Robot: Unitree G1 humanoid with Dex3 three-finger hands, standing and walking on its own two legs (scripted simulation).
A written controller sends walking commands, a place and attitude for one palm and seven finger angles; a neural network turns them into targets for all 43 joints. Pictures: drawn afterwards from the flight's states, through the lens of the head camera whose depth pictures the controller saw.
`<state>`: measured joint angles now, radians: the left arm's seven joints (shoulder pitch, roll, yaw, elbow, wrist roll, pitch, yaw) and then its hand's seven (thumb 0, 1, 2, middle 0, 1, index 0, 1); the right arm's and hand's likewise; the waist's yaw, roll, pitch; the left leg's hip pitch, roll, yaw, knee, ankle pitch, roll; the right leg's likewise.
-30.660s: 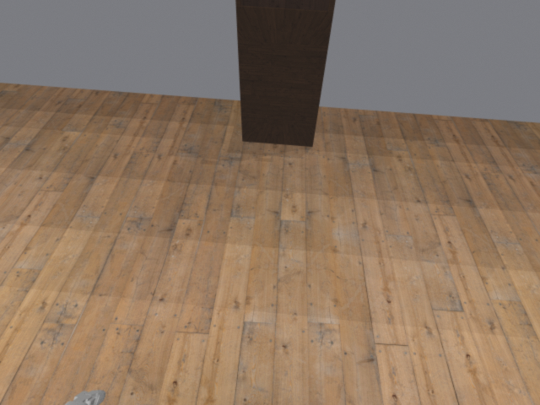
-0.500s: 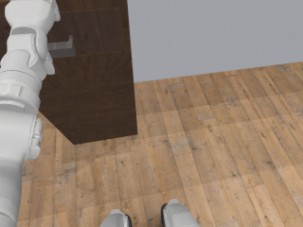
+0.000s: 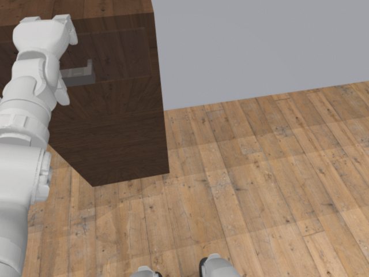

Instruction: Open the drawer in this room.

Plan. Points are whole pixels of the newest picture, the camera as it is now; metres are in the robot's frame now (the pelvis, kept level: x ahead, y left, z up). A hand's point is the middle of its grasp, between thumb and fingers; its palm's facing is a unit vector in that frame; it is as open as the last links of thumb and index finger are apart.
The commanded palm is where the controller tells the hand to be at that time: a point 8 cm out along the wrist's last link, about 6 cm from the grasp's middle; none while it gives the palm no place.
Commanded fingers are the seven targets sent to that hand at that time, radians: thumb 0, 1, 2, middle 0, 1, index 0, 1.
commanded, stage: lift the fingers back up to retry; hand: left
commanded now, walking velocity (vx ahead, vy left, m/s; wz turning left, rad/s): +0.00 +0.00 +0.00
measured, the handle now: (70, 71) +0.59 +0.22 +0.08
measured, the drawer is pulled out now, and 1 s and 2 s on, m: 0.00 0.00 0.00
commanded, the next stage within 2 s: re-aim the fingers above the handle in 0.36 s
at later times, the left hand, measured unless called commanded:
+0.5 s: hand (56, 60) +0.55 +0.21 +0.14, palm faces +0.01 +0.01 -1.00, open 13.5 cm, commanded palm +0.53 +0.21 +0.19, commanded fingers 0.00 -0.50 0.30 -0.30 -1.20 -0.30 -1.20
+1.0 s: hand (57, 60) +0.55 +0.21 +0.14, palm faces +0.01 +0.01 -1.00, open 13.5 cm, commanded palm +0.54 +0.21 +0.19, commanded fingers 0.00 -0.50 0.30 -0.30 -1.20 -0.30 -1.20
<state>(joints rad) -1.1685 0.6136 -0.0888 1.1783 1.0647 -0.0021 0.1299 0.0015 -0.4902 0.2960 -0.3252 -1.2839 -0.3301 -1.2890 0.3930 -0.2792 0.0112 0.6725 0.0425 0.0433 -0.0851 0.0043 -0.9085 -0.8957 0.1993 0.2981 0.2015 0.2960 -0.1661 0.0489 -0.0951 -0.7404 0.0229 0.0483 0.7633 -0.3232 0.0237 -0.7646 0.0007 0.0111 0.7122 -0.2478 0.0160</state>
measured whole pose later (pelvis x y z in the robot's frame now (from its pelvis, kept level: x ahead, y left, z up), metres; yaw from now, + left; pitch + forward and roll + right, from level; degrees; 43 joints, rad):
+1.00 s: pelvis +0.05 -0.01 +0.02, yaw +2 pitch +14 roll +0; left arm -1.03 0.49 -0.12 1.07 1.05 0.02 0.15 0.00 -0.49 0.30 -0.37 -1.23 -0.37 -1.26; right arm 0.32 -0.27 -0.03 0.73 0.02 0.06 -0.04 0.00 -0.91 -0.90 0.20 0.30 0.20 0.30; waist -0.08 0.05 -0.10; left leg -0.53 0.02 0.01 0.61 -0.32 0.00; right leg -0.55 0.00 -0.03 0.59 -0.28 -0.01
